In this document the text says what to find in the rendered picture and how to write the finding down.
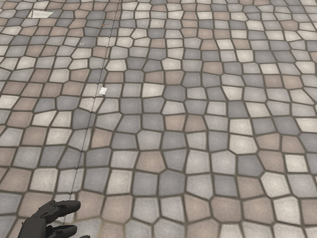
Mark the left robot hand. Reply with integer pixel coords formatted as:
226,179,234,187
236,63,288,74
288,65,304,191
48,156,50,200
17,199,90,238

